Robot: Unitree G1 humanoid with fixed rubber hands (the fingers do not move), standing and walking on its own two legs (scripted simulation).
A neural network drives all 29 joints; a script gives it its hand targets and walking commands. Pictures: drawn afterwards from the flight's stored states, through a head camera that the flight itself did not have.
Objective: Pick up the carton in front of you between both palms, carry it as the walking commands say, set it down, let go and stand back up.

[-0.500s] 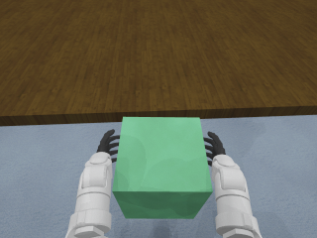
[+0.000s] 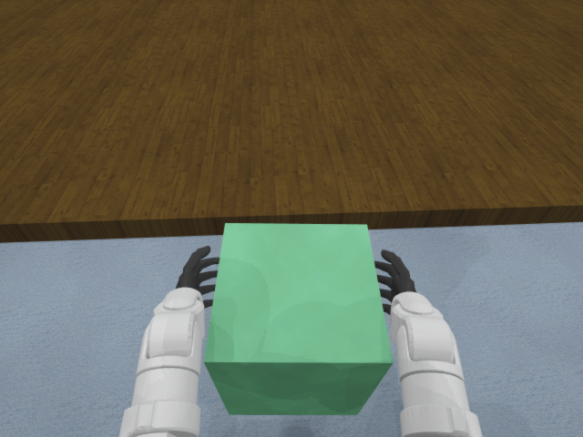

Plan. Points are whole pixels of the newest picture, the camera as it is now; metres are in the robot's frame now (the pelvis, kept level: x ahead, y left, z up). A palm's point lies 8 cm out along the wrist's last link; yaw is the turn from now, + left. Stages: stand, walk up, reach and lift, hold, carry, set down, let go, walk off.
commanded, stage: hold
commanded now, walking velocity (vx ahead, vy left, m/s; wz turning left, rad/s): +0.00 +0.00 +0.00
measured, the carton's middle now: (294, 324) +0.29 +0.00 -0.04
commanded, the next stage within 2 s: carry in 1.28 s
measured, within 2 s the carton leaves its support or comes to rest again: neither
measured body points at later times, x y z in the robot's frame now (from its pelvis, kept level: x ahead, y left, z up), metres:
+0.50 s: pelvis -0.02 +0.00 +0.00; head -0.05 +0.00 +0.45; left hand +0.29 +0.15 +0.04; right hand +0.29 -0.15 +0.04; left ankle +0.01 +0.13 -0.75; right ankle +0.01 -0.13 -0.75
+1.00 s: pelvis +0.00 +0.00 +0.00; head -0.04 +0.00 +0.45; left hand +0.29 +0.15 +0.04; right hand +0.29 -0.15 +0.04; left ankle +0.01 +0.13 -0.75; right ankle +0.01 -0.13 -0.75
